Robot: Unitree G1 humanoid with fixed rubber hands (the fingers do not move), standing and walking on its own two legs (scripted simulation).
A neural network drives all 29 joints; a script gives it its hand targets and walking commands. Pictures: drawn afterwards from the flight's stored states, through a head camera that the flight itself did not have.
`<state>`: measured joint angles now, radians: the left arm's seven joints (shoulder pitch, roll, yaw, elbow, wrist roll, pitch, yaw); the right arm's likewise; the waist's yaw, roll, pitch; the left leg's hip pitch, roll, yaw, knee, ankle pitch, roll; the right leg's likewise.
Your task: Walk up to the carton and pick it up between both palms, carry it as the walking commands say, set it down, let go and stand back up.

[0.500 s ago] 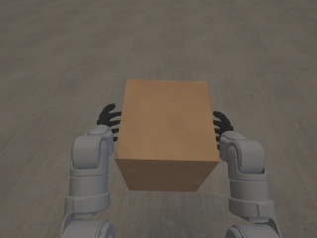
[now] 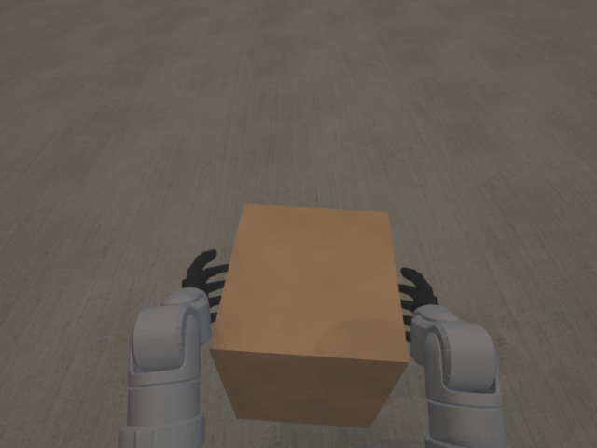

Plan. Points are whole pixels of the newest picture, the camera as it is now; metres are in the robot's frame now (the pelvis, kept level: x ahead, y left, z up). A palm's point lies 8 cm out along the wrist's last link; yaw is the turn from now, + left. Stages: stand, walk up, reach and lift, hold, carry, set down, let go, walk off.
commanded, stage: carry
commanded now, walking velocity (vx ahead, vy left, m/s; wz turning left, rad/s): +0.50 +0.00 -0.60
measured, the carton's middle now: (308, 320) +0.30 +0.01 +0.01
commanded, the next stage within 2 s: none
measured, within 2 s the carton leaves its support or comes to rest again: neither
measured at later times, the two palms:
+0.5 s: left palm (349, 193) +0.44 -0.06 +0.12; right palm (558, 253) +0.35 -0.33 +0.09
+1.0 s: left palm (455, 111) +0.76 -0.31 +0.07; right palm out of the picture +0.58 -0.54 +0.06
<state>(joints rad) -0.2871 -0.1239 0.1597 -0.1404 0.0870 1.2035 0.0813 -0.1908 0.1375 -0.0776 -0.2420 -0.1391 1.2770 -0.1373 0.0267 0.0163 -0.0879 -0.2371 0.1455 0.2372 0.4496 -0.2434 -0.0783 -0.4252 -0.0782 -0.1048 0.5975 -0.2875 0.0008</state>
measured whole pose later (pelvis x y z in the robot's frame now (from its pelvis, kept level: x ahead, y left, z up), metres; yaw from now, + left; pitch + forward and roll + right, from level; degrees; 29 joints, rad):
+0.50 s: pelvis +0.14 -0.11 +0.02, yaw -17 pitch +6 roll +7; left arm -0.20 -0.14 0.14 -0.25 0.10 1.16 0.08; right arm -0.17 0.13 -0.06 -0.28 -0.12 1.23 -0.14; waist 0.01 -0.01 -0.14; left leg -0.55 0.06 0.05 0.81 -0.21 -0.13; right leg -0.05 0.07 0.15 0.16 -0.19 -0.16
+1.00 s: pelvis +0.44 -0.26 -0.01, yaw -34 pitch +4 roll +1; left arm -0.23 -0.14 0.14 -0.33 0.08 1.16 0.09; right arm -0.15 0.13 -0.05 -0.36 -0.11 1.17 -0.14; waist -0.02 -0.01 0.00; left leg 0.00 0.17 0.27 0.40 -0.43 -0.13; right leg -0.61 -0.07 -0.08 0.68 -0.30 -0.03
